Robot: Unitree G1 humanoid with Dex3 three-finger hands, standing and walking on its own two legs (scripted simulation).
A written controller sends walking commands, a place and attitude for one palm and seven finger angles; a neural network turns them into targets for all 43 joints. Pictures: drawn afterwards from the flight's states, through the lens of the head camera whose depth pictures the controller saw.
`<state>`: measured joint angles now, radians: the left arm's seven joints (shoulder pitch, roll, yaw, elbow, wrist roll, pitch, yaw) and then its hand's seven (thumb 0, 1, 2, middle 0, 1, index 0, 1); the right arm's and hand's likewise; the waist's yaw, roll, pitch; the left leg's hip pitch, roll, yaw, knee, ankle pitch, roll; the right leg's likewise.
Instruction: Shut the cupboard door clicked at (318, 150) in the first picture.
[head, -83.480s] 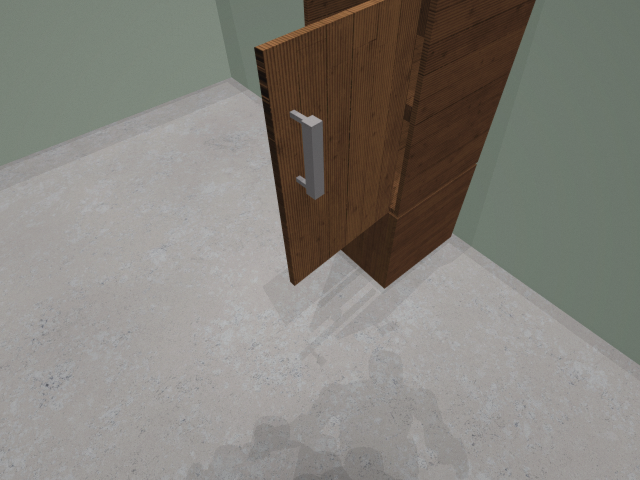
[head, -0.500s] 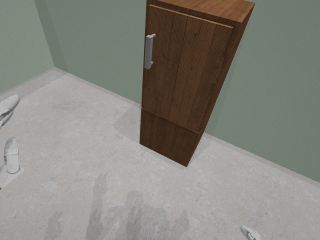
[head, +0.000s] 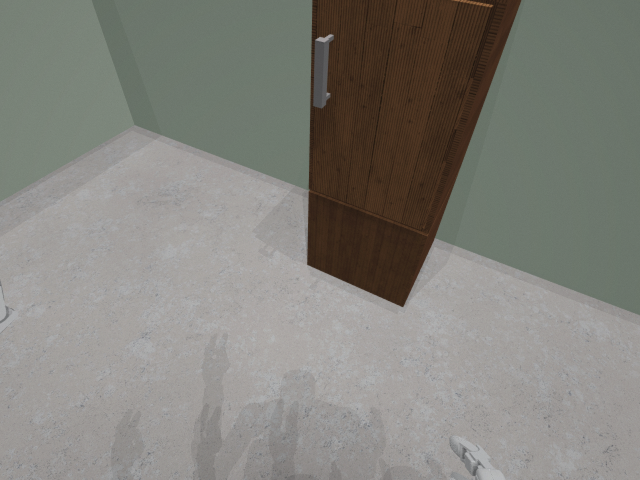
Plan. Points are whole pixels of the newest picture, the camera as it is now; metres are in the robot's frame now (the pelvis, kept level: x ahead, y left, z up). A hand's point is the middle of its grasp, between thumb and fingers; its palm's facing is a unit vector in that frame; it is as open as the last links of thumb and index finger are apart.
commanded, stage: stop stepping back and stand still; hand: left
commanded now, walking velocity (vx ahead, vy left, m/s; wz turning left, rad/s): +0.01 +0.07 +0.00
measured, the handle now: (324, 71) +0.99 +0.04 +0.08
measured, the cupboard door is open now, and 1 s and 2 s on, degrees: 0 0 0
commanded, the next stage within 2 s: let the arm hang, fingers relaxed in 0.04 s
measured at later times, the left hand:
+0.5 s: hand out of the picture +0.10 +0.18 -0.15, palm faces +0.11 -0.98 -0.16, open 6.8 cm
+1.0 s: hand out of the picture +0.00 +0.21 -0.15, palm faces +0.05 -0.98 -0.19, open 7.4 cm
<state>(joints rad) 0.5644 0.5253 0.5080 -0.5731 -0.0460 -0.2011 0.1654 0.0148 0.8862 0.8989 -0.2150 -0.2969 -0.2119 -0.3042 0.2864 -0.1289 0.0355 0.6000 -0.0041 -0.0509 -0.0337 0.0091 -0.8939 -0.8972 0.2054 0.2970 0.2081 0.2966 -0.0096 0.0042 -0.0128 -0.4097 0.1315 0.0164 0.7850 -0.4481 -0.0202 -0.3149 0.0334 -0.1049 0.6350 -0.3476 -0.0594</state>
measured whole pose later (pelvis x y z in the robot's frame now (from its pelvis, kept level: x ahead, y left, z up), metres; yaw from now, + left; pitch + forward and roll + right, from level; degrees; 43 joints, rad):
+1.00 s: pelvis +0.02 +0.04 +0.03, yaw +1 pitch -3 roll +0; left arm 0.31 0.15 0.00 1.14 0.01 0.01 0.02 0.01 0.91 0.90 -0.20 -0.29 -0.20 -0.30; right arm 0.32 -0.16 0.01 1.13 -0.02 0.01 -0.03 0.00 -0.91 -0.90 0.20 0.30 0.20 0.30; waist -0.01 0.02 0.02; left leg -0.17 0.00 0.07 0.40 -0.19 0.03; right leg -0.14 -0.01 0.00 0.39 -0.22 0.01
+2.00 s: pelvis +0.02 +0.06 +0.03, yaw +0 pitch -2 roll +0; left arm 0.30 0.13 0.00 1.15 0.01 -0.01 0.03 0.00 0.91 0.90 -0.20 -0.29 -0.20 -0.30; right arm 0.31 -0.14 -0.01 1.13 -0.01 0.00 -0.03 0.00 -0.90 -0.90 0.20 0.30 0.20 0.30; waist -0.01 0.00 0.04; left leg -0.17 -0.02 0.09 0.40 -0.19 0.05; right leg -0.15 -0.03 0.02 0.40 -0.21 0.03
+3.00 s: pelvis +0.04 +0.05 +0.03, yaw +1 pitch -2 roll +0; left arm 0.22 0.20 0.00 1.15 0.01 -0.01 0.02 0.01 0.90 0.90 -0.20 -0.29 -0.20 -0.30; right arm 0.22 -0.21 -0.01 1.13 -0.01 -0.01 -0.03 0.00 -0.90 -0.90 0.20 0.30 0.20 0.30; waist -0.01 0.00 0.05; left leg -0.13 -0.01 0.08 0.36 -0.20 0.03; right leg -0.10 -0.01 0.01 0.35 -0.21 0.02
